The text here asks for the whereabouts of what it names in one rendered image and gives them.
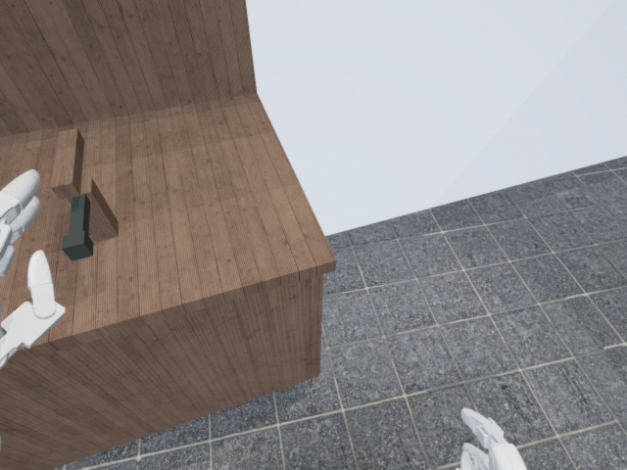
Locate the counter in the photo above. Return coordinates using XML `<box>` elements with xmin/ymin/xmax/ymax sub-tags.
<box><xmin>0</xmin><ymin>0</ymin><xmax>336</xmax><ymax>470</ymax></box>

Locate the tap lever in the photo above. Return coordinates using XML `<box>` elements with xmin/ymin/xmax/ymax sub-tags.
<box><xmin>62</xmin><ymin>194</ymin><xmax>93</xmax><ymax>261</ymax></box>

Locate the robot right hand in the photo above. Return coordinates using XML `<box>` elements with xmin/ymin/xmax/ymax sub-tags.
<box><xmin>456</xmin><ymin>408</ymin><xmax>527</xmax><ymax>470</ymax></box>

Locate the robot left hand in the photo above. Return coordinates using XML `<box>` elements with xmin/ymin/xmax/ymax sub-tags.
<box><xmin>0</xmin><ymin>169</ymin><xmax>66</xmax><ymax>369</ymax></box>

